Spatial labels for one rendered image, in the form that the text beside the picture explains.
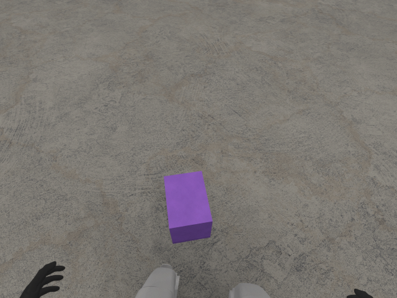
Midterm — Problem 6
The robot right thigh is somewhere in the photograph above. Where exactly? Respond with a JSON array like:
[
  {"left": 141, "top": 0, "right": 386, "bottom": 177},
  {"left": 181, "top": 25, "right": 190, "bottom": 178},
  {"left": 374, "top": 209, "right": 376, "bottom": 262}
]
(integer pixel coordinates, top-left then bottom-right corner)
[{"left": 229, "top": 283, "right": 270, "bottom": 298}]

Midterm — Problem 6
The left robot hand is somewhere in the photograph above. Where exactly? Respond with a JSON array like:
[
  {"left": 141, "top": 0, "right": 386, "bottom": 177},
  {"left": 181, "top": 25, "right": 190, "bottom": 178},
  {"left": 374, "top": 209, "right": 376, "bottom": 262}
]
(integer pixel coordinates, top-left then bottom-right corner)
[{"left": 20, "top": 261, "right": 65, "bottom": 298}]

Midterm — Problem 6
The carton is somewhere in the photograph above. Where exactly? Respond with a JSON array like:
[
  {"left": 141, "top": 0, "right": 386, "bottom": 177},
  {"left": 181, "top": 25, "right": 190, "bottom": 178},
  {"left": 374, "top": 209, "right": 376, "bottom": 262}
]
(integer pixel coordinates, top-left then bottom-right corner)
[{"left": 164, "top": 171, "right": 213, "bottom": 244}]

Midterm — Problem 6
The robot thigh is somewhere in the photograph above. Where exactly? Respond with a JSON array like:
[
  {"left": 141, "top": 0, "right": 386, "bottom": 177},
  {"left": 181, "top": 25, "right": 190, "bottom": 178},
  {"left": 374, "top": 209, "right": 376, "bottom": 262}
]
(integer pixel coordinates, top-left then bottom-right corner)
[
  {"left": 135, "top": 268, "right": 180, "bottom": 298},
  {"left": 229, "top": 283, "right": 270, "bottom": 298}
]

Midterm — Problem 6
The robot left thigh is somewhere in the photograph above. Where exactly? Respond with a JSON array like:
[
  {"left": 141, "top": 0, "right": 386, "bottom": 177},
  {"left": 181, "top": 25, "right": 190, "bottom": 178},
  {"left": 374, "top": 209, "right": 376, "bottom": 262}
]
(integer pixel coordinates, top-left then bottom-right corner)
[{"left": 135, "top": 268, "right": 180, "bottom": 298}]

